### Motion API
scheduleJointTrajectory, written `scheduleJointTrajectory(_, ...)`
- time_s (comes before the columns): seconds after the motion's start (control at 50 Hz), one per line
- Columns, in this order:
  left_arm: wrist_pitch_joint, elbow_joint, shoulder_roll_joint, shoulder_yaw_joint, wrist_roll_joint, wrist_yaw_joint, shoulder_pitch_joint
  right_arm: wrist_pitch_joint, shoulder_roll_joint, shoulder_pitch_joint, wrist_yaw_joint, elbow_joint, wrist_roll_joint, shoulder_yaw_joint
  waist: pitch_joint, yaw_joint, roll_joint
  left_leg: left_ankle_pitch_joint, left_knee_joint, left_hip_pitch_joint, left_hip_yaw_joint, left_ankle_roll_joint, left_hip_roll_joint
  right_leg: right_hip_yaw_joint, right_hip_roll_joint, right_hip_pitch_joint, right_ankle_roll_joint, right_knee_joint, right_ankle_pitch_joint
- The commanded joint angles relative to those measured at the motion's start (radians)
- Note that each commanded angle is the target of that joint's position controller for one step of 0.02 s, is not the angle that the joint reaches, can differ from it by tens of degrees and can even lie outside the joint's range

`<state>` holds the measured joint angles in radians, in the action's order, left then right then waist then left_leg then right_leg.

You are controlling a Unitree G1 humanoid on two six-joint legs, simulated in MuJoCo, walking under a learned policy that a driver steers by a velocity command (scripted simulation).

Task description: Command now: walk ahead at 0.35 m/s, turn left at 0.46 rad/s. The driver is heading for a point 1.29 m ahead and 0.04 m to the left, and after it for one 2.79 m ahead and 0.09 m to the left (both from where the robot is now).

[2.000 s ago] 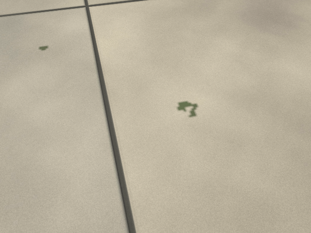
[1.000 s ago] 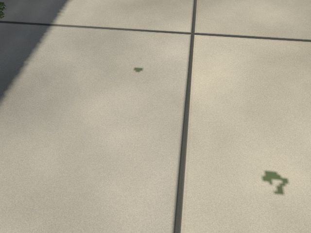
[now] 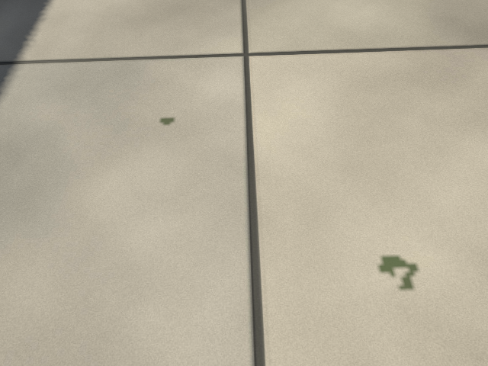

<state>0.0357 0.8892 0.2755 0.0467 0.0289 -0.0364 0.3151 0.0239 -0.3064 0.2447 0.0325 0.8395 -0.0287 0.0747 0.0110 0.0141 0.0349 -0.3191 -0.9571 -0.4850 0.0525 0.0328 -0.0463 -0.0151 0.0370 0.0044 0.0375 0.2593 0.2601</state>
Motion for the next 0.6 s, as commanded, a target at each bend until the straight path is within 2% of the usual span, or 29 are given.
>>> scheduleJointTrajectory(0.02, 0.039, -0.038, 0.109, 0.021, 0.001, 0.010, 0.009, -0.016, -0.059, -0.127, 0.027, -0.097, -0.006, 0.010, 0.118, 0.032, -0.136, 0.054, -0.074, -0.298, 0.000, -0.020, 0.067, 0.164, -0.274, -0.070, 0.137, -0.163, 0.004)
scheduleJointTrajectory(0.06, 0.043, -0.021, 0.113, 0.022, 0.004, 0.017, 0.050, -0.013, -0.047, -0.184, 0.041, -0.126, -0.006, 0.003, 0.128, 0.050, -0.132, 0.086, -0.031, -0.321, -0.012, -0.029, 0.078, 0.112, -0.281, -0.080, 0.137, -0.154, -0.087)
scheduleJointTrajectory(0.12, 0.048, -0.013, 0.126, 0.022, 0.003, 0.024, 0.053, -0.014, -0.033, -0.252, 0.059, -0.167, -0.008, -0.009, 0.137, 0.052, -0.143, 0.135, 0.103, -0.254, -0.062, -0.021, 0.095, 0.018, -0.277, -0.042, 0.118, -0.134, -0.223)
scheduleJointTrajectory(0.18, 0.048, 0.005, 0.147, 0.025, 0.001, 0.025, 0.079, -0.013, -0.026, -0.306, 0.066, -0.205, -0.009, -0.019, 0.141, 0.061, -0.150, 0.108, 0.242, -0.137, -0.151, 0.023, 0.079, -0.053, -0.288, -0.018, 0.097, -0.098, -0.352)
scheduleJointTrajectory(0.2, 0.046, 0.011, 0.156, 0.025, -0.001, 0.025, 0.083, -0.013, -0.029, -0.296, 0.063, -0.207, -0.010, -0.019, 0.129, 0.052, -0.153, 0.089, 0.276, -0.080, -0.178, 0.045, 0.057, -0.077, -0.290, -0.020, 0.089, -0.057, -0.474)
scheduleJointTrajectory(0.22, 0.044, 0.016, 0.170, 0.027, -0.003, 0.024, 0.085, -0.014, -0.039, -0.262, 0.057, -0.202, -0.012, -0.014, 0.099, 0.029, -0.157, 0.059, 0.298, -0.001, -0.203, 0.069, 0.021, -0.107, -0.291, -0.027, 0.080, 0.028, -0.688)
scheduleJointTrajectory(0.24, 0.040, 0.021, 0.187, 0.030, -0.004, 0.023, 0.087, -0.017, -0.055, -0.178, 0.047, -0.182, -0.014, -0.003, 0.035, -0.014, -0.156, 0.029, 0.314, 0.110, -0.221, 0.094, -0.024, -0.139, -0.289, -0.033, 0.071, 0.176, -0.890)
scheduleJointTrajectory(0.26, 0.034, 0.020, 0.195, 0.029, -0.010, 0.021, 0.082, -0.025, -0.077, -0.027, 0.036, -0.137, -0.018, 0.011, -0.061, -0.086, -0.138, 0.051, 0.367, 0.309, -0.217, 0.124, -0.063, -0.172, -0.277, 0.024, 0.053, 0.382, -0.934)
scheduleJointTrajectory(0.28, 0.035, 0.002, 0.182, 0.023, -0.006, 0.022, 0.077, -0.032, -0.133, 0.150, 0.019, -0.081, -0.026, 0.037, -0.163, -0.162, -0.075, 0.008, 0.411, 0.572, -0.106, 0.160, -0.015, -0.183, -0.248, 0.211, 0.026, 0.652, -0.723)
scheduleJointTrajectory(0.3, 0.041, -0.065, 0.035, -0.014, -0.017, 0.046, 0.117, -0.036, -0.247, 0.190, 0.001, -0.084, -0.021, 0.060, -0.291, -0.122, 0.226, -0.219, 0.545, 0.854, 0.464, 0.286, 0.348, -0.175, -0.097, 0.603, -0.025, 1.028, 0.145)
scheduleJointTrajectory(0.32, 0.050, -0.062, 0.116, 0.006, -0.011, 0.047, 0.047, -0.031, -0.231, 0.212, -0.002, -0.088, 0.009, 0.054, -0.346, -0.159, 0.098, -0.149, 0.702, 0.798, 0.721, 0.301, 0.430, 0.034, -0.053, 0.639, -0.012, 1.143, 0.221)
scheduleJointTrajectory(0.34, 0.051, -0.081, 0.128, 0.012, -0.027, 0.048, -0.017, -0.033, -0.211, 0.136, -0.012, -0.072, 0.007, 0.048, -0.185, -0.122, 0.046, -0.035, 0.690, 0.679, 0.529, 0.277, 0.404, 0.050, -0.101, 0.686, 0.003, 1.152, 0.119)
scheduleJointTrajectory(0.36, 0.058, -0.073, 0.102, 0.000, -0.030, 0.050, -0.017, -0.042, -0.145, 0.084, -0.017, -0.070, 0.005, 0.029, -0.087, -0.083, -0.010, 0.130, 0.692, 0.535, 0.392, 0.249, 0.368, 0.048, -0.138, 0.649, 0.013, 1.074, 0.049)
scheduleJointTrajectory(0.38, 0.052, -0.050, 0.085, -0.001, -0.023, 0.051, 0.007, -0.054, -0.105, 0.042, -0.020, -0.066, 0.002, 0.016, -0.042, -0.043, -0.028, 0.210, 0.712, 0.443, 0.287, 0.213, 0.320, 0.051, -0.162, 0.592, 0.016, 1.001, 0.029)
scheduleJointTrajectory(0.4, 0.033, -0.024, 0.076, -0.003, -0.008, 0.056, 0.055, -0.064, -0.072, 0.004, -0.021, -0.062, 0.005, 0.003, -0.020, -0.005, -0.019, 0.247, 0.746, 0.364, 0.196, 0.176, 0.273, 0.055, -0.175, 0.522, 0.015, 0.955, 0.014)
scheduleJointTrajectory(0.42, 0.015, -0.005, 0.069, -0.003, -0.003, 0.061, 0.092, -0.079, -0.066, 0.004, -0.020, -0.056, 0.005, -0.002, -0.024, 0.008, 0.021, 0.302, 0.765, 0.324, 0.158, 0.180, 0.275, 0.054, -0.167, 0.474, 0.013, 0.939, 0.015)
scheduleJointTrajectory(0.44, 0.003, 0.005, 0.068, 0.000, -0.002, 0.063, 0.094, -0.095, -0.050, 0.023, -0.017, -0.041, 0.005, -0.007, -0.004, 0.012, 0.003, 0.381, 0.776, 0.319, 0.115, 0.167, 0.260, 0.063, -0.160, 0.476, 0.014, 0.927, 0.011)
scheduleJointTrajectory(0.46, -0.005, 0.004, 0.058, 0.002, -0.005, 0.068, 0.085, -0.105, -0.064, 0.032, -0.019, -0.029, 0.009, -0.004, 0.003, 0.017, 0.019, 0.362, 0.800, 0.325, 0.081, 0.166, 0.258, 0.064, -0.148, 0.504, 0.012, 0.906, -0.007)
scheduleJointTrajectory(0.52, -0.014, -0.015, 0.055, 0.010, -0.011, 0.077, -0.023, -0.116, -0.052, 0.073, -0.023, -0.001, 0.007, -0.008, 0.066, -0.009, 0.008, 0.362, 0.848, 0.372, -0.011, 0.114, 0.232, 0.082, -0.134, 0.641, 0.009, 0.835, -0.119)
scheduleJointTrajectory(0.6, -0.006, -0.049, 0.030, 0.005, -0.007, 0.083, -0.134, -0.124, -0.026, 0.109, -0.031, 0.027, 0.012, -0.022, 0.090, -0.027, 0.012, 0.479, 0.855, 0.429, -0.109, 0.076, 0.216, 0.050, -0.101, 0.706, 0.003, 0.671, -0.255)
